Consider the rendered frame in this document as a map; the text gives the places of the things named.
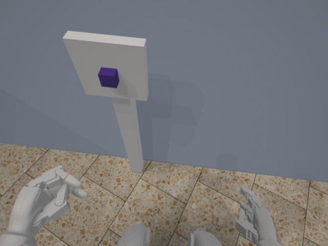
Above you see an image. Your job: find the robot thigh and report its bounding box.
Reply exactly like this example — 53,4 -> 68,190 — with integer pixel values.
116,224 -> 151,246
188,231 -> 222,246

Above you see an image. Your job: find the panel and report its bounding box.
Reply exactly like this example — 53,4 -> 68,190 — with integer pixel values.
63,31 -> 149,173

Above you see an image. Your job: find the left robot thigh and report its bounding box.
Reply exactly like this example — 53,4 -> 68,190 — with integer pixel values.
116,224 -> 151,246

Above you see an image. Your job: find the left robot hand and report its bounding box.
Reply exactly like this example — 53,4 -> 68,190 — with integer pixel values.
7,165 -> 88,237

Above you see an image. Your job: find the right robot hand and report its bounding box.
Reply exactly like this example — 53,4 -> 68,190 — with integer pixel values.
236,186 -> 277,245

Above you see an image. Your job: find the button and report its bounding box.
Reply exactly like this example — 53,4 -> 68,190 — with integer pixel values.
98,67 -> 119,88

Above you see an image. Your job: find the right robot thigh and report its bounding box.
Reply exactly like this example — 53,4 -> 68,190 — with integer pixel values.
188,231 -> 222,246

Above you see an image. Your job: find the left robot forearm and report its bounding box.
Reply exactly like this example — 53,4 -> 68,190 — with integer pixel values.
0,232 -> 37,246

